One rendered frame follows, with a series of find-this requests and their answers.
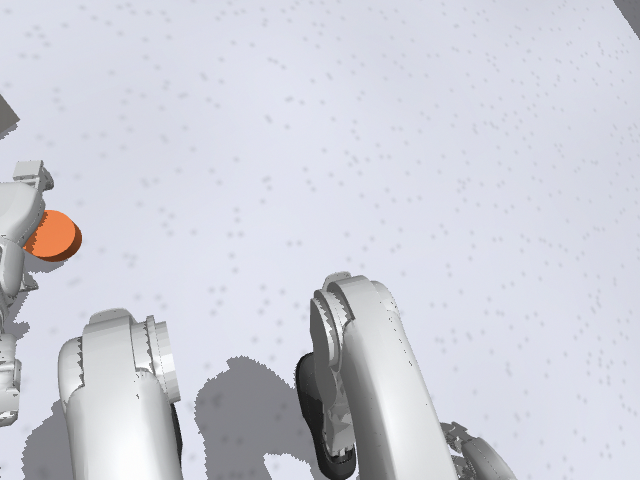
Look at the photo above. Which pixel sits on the left robot arm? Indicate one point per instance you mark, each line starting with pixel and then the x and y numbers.
pixel 11 269

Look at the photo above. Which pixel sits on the right robot hand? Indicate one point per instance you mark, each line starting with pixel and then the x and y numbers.
pixel 480 462

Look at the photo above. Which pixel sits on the left robot hand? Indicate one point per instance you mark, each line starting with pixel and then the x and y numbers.
pixel 22 207

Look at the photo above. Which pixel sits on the tin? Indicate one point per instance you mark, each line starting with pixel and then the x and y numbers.
pixel 56 238

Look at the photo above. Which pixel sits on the right robot foot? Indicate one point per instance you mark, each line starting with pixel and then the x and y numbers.
pixel 334 468

